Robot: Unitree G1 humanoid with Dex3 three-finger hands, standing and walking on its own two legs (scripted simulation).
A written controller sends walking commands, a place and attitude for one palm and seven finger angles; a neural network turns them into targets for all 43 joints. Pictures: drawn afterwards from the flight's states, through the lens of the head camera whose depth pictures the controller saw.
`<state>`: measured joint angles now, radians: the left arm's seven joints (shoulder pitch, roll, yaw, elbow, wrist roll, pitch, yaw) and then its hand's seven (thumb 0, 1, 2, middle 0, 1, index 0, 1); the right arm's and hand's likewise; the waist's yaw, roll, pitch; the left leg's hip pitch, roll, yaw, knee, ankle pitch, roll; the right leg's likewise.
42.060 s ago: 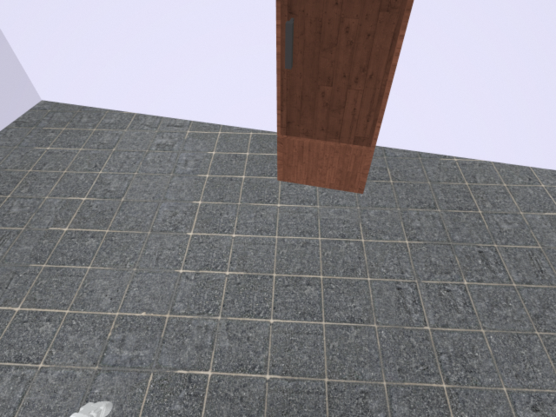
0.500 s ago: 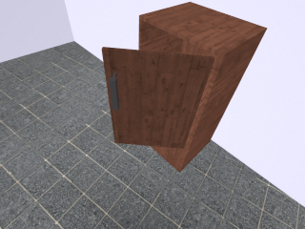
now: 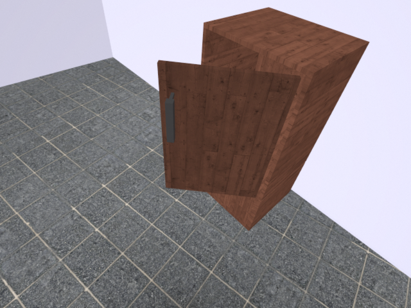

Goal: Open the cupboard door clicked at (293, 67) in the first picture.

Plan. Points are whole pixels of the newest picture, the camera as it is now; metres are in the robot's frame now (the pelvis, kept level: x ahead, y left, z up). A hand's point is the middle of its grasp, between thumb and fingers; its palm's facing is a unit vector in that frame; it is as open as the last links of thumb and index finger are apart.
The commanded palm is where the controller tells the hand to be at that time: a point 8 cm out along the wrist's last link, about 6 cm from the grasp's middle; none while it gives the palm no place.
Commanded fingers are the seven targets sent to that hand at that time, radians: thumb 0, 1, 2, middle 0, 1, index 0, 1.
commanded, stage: shuffle to correct the standing spot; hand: left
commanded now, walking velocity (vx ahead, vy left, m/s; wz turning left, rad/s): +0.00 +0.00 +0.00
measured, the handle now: (171, 117) +0.67 +0.15 -0.02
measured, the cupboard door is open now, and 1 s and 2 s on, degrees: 42 42 42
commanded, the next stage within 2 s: come to a stop and stand still in 1.54 s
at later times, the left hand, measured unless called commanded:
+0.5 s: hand out of the picture -0.06 +0.23 -0.16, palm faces -0.02 -0.98 -0.17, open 7.3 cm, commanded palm none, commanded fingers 0.00 0.90 0.90 -0.20 -0.30 -0.20 -0.30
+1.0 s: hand out of the picture -0.03 +0.27 -0.17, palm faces -0.02 -0.99 -0.12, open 7.3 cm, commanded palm none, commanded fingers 0.00 0.90 0.90 -0.20 -0.30 -0.20 -0.30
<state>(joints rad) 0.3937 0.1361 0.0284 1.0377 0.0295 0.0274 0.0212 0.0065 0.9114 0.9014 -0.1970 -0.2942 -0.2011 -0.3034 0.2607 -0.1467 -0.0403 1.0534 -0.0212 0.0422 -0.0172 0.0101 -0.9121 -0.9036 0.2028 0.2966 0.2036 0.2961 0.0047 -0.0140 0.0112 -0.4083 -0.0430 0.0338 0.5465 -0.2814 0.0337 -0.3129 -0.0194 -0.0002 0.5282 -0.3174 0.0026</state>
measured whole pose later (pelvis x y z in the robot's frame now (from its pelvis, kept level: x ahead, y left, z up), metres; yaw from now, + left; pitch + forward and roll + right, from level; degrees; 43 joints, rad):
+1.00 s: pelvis -0.08 +0.09 +0.01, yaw -2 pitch +0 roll -1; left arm 0.28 0.21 0.07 0.98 0.04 0.02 -0.04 0.01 0.92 0.90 -0.20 -0.29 -0.20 -0.30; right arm 0.43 -0.08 -0.02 1.07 -0.03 -0.05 -0.03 0.01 -0.90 -0.90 0.20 0.30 0.20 0.30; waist -0.02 -0.07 -0.02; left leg -0.23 0.05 0.08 0.45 -0.22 0.01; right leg -0.60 -0.05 -0.03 1.20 -0.21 -0.04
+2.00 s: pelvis +0.13 -0.07 +0.00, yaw -1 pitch +0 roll +2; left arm 0.26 0.15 0.03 1.03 0.03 0.00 0.03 0.02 0.93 0.90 -0.20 -0.29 -0.20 -0.30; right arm 0.17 -0.17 -0.05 1.03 -0.01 0.04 -0.03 0.00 -0.92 -0.90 0.20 0.30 0.20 0.30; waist 0.02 0.00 0.07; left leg -0.30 0.02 0.07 0.69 -0.44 -0.03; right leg -0.28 -0.07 -0.08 0.59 -0.30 -0.02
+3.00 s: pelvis +0.07 -0.04 +0.00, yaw -1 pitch -1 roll -1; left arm 0.33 0.11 -0.02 1.10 0.02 -0.02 0.04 0.01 0.91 0.90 -0.20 -0.29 -0.20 -0.30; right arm 0.33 -0.14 -0.01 1.08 -0.02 0.00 -0.01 0.01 -0.91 -0.90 0.20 0.30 0.20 0.30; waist -0.03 0.03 0.04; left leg -0.33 0.03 0.06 0.55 -0.21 0.03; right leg -0.18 0.01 -0.05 0.50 -0.31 -0.01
